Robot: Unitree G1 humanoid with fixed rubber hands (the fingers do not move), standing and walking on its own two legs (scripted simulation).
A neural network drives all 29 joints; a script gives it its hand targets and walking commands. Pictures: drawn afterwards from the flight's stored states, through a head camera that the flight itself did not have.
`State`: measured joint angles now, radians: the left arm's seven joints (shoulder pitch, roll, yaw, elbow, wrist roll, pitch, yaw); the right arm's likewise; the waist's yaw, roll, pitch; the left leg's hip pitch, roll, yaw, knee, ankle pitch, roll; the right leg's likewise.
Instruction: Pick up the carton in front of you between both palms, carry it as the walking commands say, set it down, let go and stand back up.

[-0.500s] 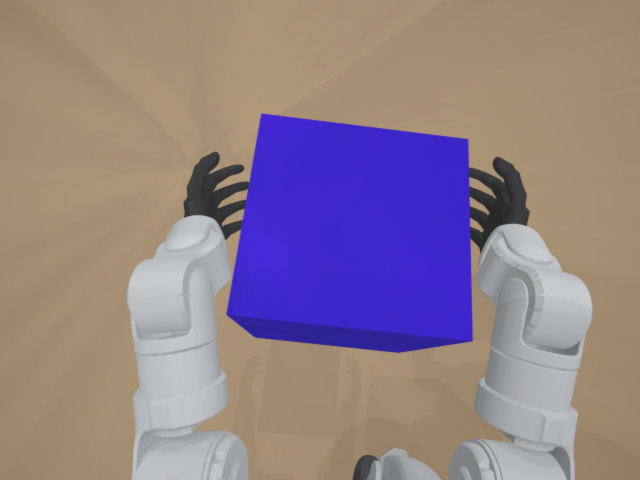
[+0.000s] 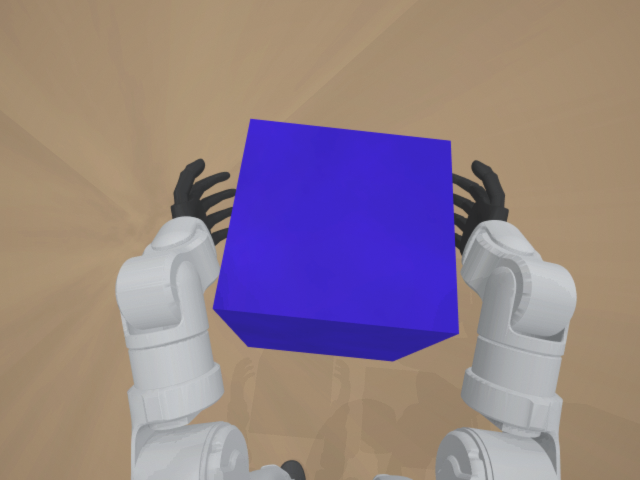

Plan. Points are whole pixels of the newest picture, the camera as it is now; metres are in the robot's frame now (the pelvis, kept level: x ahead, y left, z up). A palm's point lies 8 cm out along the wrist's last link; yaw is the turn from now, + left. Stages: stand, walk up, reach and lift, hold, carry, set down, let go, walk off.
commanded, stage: carry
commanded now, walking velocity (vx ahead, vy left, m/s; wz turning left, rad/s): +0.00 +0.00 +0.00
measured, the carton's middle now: (333, 260) +0.37 -0.01 +0.05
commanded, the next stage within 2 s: none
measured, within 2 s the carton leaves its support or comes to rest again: neither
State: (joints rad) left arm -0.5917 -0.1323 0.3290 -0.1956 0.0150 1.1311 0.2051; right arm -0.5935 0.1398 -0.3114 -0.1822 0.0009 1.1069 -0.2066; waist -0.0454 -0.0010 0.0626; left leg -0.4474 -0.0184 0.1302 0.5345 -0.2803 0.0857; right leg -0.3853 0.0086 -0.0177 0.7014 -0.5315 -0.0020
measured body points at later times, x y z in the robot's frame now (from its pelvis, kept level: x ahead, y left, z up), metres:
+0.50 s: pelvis +0.08 -0.01 +0.00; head +0.07 -0.01 +0.45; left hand +0.42 +0.14 +0.10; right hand +0.43 -0.17 +0.10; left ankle +0.07 +0.07 -0.73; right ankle +0.02 -0.10 -0.73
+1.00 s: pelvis +0.06 -0.01 +0.00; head +0.04 -0.01 +0.45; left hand +0.40 +0.14 +0.11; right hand +0.41 -0.17 +0.11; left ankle +0.07 +0.07 -0.73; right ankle +0.02 -0.10 -0.73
